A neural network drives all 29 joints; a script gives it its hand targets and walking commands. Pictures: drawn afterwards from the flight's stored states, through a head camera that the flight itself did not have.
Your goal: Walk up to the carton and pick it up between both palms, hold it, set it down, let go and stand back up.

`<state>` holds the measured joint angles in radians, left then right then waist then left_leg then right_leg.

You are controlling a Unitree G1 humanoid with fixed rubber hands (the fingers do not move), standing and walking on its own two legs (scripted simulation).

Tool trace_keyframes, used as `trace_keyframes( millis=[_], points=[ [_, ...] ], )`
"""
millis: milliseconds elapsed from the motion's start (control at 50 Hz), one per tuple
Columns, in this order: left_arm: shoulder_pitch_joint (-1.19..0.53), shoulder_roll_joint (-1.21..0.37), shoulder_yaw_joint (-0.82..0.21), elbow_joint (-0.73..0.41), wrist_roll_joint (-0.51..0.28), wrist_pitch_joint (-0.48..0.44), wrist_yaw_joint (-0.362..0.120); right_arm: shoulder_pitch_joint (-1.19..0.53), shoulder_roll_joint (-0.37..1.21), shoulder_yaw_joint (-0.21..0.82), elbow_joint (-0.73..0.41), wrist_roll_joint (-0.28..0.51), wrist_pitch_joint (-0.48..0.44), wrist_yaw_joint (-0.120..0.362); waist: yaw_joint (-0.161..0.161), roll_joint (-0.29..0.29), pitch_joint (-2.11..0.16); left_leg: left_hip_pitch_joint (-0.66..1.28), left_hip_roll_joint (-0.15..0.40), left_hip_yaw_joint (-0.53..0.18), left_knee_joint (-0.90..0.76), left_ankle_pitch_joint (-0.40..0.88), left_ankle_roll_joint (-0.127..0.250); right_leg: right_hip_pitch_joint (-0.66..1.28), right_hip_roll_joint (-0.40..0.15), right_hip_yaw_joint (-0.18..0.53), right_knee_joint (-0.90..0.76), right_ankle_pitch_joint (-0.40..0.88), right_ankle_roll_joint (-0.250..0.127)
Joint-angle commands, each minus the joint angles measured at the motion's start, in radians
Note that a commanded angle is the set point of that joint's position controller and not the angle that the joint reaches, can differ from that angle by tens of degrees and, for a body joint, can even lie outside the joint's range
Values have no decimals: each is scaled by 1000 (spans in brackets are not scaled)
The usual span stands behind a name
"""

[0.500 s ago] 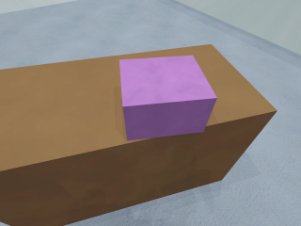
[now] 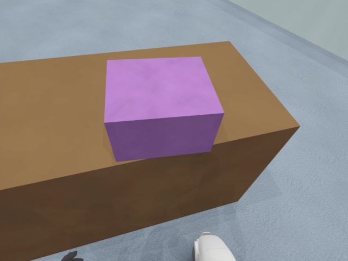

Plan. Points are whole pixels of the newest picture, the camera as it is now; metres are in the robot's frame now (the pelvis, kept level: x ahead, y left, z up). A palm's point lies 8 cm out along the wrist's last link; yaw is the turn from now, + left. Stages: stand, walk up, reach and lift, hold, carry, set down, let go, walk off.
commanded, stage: walk up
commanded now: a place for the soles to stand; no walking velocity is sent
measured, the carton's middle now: (160, 107) +0.51 +0.01 +0.03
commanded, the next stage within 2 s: none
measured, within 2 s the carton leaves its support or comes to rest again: neither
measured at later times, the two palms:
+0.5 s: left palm out of the picture +0.02 +0.23 -0.11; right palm out of the picture +0.07 -0.33 -0.14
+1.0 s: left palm out of the picture -0.03 +0.27 -0.14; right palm out of the picture +0.00 -0.24 -0.10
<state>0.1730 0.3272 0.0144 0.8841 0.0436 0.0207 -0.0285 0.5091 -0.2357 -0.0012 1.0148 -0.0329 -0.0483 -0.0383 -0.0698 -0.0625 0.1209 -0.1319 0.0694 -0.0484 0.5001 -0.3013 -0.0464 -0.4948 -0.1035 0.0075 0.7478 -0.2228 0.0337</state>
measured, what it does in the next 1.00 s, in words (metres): steps on the spot: right foot, then left foot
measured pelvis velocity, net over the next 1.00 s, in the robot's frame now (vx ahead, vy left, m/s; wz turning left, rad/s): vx -0.01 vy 0.01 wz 0.16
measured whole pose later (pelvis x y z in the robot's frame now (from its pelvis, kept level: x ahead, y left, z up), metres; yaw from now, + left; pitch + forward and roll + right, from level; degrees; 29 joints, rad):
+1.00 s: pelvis -0.01 +0.01 +0.01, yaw +9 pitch -1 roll -1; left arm 0.32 0.30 -0.01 0.96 0.03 0.04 0.00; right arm 0.43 -0.19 0.03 0.93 -0.03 -0.04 -0.04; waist -0.03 -0.07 0.02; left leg -0.15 -0.02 0.05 0.42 -0.26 0.05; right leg -0.39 0.02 0.04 0.79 -0.29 0.03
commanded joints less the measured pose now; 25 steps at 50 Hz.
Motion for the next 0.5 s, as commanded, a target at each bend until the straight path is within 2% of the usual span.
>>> trace_keyframes(
  millis=[0, 20, 40, 60, 80, 100, 120, 140, 160, 180, 200, 260, 340, 440, 480],
  points=[
    [100, 9, 9, -15, -21, -17, 21, -148, -185, -37, -109, 17, 8, 24, 81, 290, -53, -344, 30, -34, -10, 251, 120, 420, 88, -110, -118, 239, -20],
    [131, 36, 18, -3, -20, -21, 31, -137, -178, -35, -115, 20, 20, 28, 87, 247, -64, -352, 1, -43, 55, 151, 98, 467, 92, -111, -151, 251, -20],
    [156, 66, 25, 0, -18, -25, 39, -86, -153, -26, -108, 19, 31, 28, 90, 161, -81, -366, -37, -25, 149, 23, 75, 511, 62, -87, -204, 225, -17],
    [195, 111, 33, -6, -16, -28, 43, -19, -117, -14, -104, 15, 40, 24, 99, 33, -122, -390, -73, -10, 281, -189, 53, 541, -63, 39, -267, 129, -24],
    [214, 164, 37, -31, -16, -26, 48, 47, -77, -4, -111, 12, 53, 15, 77, -113, -137, -393, -93, -20, 488, -398, 31, 448, -259, 317, -411, -131, -60],
    [151, 199, 45, -47, -36, -7, 61, 112, -74, -15, -104, 14, 72, 3, 45, -117, -95, -323, -53, -53, 581, -380, 26, 270, -335, 410, -486, -401, -125],
    [62, 204, 46, -71, -47, 0, 67, 62, -121, -29, -110, 8, 79, -4, 41, -162, -43, -376, -49, -27, 634, -357, 28, 230, -325, 472, -557, -502, -159],
    [39, 163, 44, -72, -55, -6, 67, 9, -146, -33, -114, -4, 79, -4, 42, -121, 5, -401, -32, -44, 639, -326, 40, 215, -286, 421, -566, -469, -156],
    [31, 138, 38, -71, -47, -11, 66, -12, -143, -34, -116, -5, 81, 0, 34, -107, 8, -386, -24, -62, 629, -294, 45, 193, -257, 350, -545, -423, -138],
    [20, 123, 34, -75, -40, -16, 65, -13, -138, -35, -110, 0, 84, 4, 22, -123, -7, -346, -22, -58, 611, -263, 46, 165, -238, 267, -531, -379, -129],
    [5, 112, 32, -77, -34, -20, 64, -17, -141, -41, -109, 0, 89, 11, 18, -146, -24, -318, -24, -37, 617, -244, 46, 143, -229, 227, -526, -370, -138],
    [26, 82, 38, -73, -30, -27, 71, -58, -142, -54, -115, -13, 103, 25, 41, -121, -41, -334, -35, -18, 663, -184, 37, 166, -236, 205, -525, -350, -177],
    [51, 80, 42, -81, -27, -25, 87, -117, -144, -63, -134, -19, 118, 45, 54, -100, -40, -374, -39, -18, 640, -154, 22, 196, -246, 181, -538, -401, -185],
    [60, 124, 53, -89, -14, -11, 94, -134, -145, -54, -151, -10, 123, 66, 64, -153, -58, -314, -41, 35, 483, -217, 10, 181, -254, 134, -545, -469, -176],
    [42, 150, 59, -95, -10, -2, 95, -112, -148, -49, -155, -3, 122, 72, 54, -182, -67, -235, -41, 58, 415, -244, 13, 136, -252, 101, -545, -474, -161]
  ],
)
